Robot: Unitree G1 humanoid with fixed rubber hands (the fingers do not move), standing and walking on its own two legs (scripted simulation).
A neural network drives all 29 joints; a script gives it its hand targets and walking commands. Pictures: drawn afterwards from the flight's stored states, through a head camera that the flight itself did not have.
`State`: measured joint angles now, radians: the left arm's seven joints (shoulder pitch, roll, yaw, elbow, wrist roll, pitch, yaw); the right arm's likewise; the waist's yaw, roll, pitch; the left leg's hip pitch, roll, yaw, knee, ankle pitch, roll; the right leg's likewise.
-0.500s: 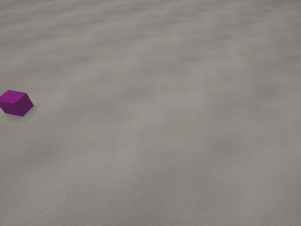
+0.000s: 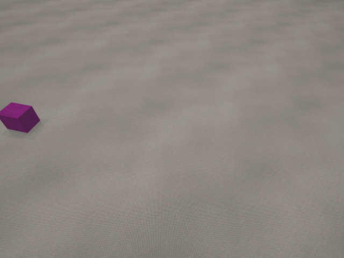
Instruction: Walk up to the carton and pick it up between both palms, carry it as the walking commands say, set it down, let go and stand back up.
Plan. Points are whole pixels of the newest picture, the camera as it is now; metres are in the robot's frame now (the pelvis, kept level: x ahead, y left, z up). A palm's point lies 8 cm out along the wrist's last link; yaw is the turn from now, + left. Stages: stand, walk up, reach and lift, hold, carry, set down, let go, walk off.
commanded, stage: stand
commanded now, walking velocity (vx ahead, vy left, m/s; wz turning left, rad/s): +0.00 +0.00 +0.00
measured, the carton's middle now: (19, 117) +1.35 +1.24 -0.70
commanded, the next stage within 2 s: walk up in 0.20 s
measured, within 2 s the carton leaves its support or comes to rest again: neither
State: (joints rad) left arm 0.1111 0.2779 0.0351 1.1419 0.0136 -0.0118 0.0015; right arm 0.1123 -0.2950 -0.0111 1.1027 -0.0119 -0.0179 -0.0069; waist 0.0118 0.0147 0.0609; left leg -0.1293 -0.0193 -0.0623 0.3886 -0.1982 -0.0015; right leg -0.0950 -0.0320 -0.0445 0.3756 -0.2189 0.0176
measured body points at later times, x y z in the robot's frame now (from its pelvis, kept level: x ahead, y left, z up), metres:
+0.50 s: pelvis +0.00 +0.00 +0.00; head +0.01 +0.00 +0.44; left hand +0.07 +0.29 -0.14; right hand +0.09 -0.28 -0.15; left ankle +0.01 +0.12 -0.75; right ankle -0.01 -0.13 -0.75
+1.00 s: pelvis +0.03 +0.06 -0.01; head +0.05 +0.04 +0.44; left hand +0.01 +0.32 -0.15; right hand +0.13 -0.14 -0.17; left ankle +0.02 +0.09 -0.75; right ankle +0.01 -0.06 -0.71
